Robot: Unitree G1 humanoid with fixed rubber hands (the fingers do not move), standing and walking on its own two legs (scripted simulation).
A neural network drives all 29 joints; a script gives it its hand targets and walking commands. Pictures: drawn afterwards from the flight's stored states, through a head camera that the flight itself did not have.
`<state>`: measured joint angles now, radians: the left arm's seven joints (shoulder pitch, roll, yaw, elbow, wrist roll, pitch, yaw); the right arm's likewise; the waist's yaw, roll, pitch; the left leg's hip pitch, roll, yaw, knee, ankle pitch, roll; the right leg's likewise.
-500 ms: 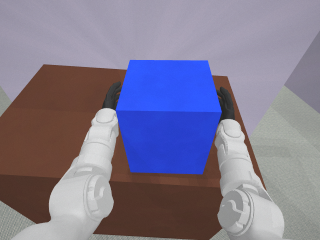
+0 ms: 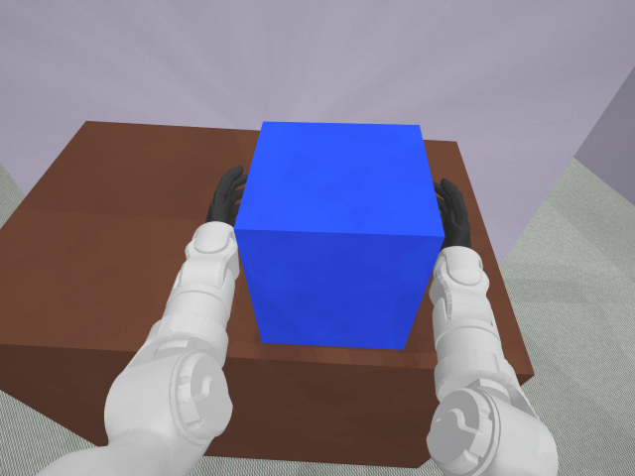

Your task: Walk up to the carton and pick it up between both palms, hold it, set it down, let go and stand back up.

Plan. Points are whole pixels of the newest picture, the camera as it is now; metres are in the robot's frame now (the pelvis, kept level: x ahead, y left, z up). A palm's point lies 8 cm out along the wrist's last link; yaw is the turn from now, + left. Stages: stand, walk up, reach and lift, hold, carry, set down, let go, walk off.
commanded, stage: set down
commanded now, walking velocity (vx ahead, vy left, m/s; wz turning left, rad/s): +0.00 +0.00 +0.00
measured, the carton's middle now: (336, 240) +0.44 -0.02 +0.06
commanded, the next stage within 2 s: none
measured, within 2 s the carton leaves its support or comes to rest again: neither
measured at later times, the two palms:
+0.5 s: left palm (226, 226) +0.43 +0.13 +0.09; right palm (453, 250) +0.40 -0.17 +0.09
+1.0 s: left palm (225, 226) +0.43 +0.13 +0.09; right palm (455, 249) +0.40 -0.17 +0.09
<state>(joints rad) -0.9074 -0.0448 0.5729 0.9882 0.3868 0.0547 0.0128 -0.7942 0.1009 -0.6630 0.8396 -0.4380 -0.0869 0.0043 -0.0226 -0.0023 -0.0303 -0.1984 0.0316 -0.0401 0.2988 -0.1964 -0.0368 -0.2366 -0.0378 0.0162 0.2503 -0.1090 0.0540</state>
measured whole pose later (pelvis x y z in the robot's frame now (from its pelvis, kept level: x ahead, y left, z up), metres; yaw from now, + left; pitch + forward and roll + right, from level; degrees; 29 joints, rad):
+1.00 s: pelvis +0.00 +0.00 +0.00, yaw -1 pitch +5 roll +0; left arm -0.90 -0.07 0.59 0.93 0.42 0.04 -0.01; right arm -0.77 0.10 -0.65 0.81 -0.44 -0.11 0.03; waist -0.01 -0.01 0.01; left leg -0.18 0.04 -0.01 0.30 -0.20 -0.03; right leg -0.23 -0.03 0.04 0.26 -0.11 0.05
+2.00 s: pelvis -0.04 -0.02 -0.02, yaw +0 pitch +17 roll +0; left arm -1.35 0.34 -0.15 1.47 -0.43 0.11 0.11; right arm -1.23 -0.27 -0.03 1.26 0.33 0.19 -0.12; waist -0.04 0.00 -0.24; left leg -0.60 0.06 -0.05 0.49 -0.20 -0.07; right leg -0.63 0.00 0.01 0.44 -0.10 0.02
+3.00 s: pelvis -0.05 -0.01 -0.01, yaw -1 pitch +1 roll -1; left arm -0.87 0.32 0.04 0.79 -0.23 0.42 0.05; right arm -0.81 -0.26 -0.03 0.79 0.35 0.30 -0.16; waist -0.02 0.00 -0.04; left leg -0.24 0.06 -0.03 0.40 -0.19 -0.05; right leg -0.27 -0.01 0.02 0.34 -0.09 0.02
